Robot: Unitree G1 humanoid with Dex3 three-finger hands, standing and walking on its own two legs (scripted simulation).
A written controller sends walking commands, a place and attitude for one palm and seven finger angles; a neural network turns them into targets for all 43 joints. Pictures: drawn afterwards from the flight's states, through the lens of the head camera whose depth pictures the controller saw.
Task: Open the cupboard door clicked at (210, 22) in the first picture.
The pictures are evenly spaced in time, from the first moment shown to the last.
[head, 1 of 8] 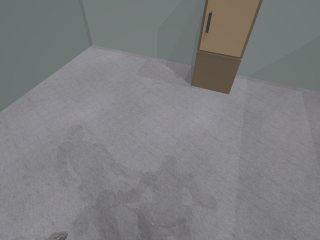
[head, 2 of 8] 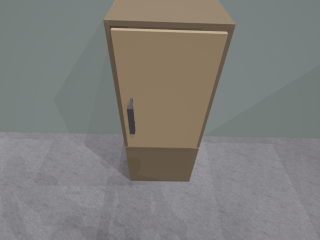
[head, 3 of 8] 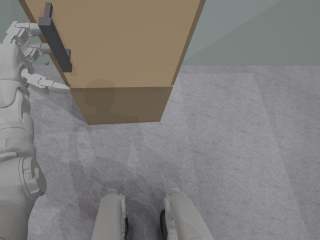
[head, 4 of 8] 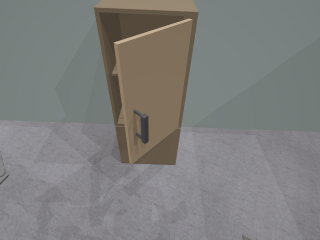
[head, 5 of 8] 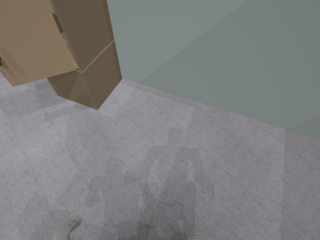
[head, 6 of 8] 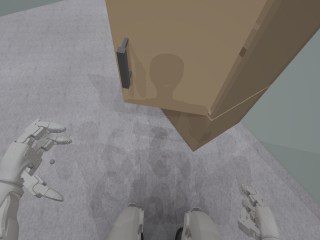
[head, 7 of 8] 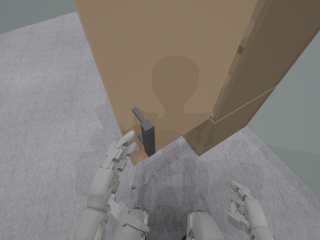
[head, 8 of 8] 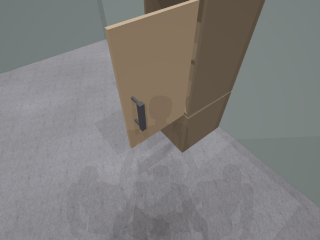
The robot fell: no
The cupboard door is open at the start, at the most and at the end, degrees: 0 92 92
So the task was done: yes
